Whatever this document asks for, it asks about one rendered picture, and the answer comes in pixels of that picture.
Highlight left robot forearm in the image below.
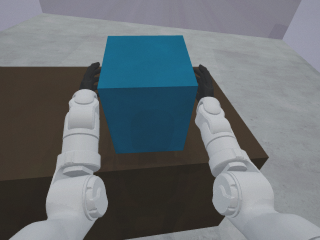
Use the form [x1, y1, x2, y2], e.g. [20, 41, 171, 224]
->
[46, 89, 101, 216]

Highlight carton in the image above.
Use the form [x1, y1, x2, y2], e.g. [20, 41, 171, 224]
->
[97, 35, 198, 154]

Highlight right robot hand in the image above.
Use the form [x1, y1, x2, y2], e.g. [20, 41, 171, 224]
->
[193, 64, 214, 103]

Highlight left robot hand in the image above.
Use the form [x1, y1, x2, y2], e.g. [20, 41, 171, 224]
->
[79, 62, 101, 97]

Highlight right robot upper arm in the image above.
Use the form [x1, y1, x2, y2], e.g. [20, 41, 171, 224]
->
[212, 171, 320, 240]

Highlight pedestal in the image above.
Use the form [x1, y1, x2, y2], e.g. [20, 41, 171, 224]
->
[0, 66, 269, 240]

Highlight right robot forearm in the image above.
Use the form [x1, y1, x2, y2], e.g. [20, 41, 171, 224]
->
[195, 96, 275, 201]

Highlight left robot upper arm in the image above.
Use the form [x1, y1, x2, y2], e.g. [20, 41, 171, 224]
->
[9, 174, 108, 240]

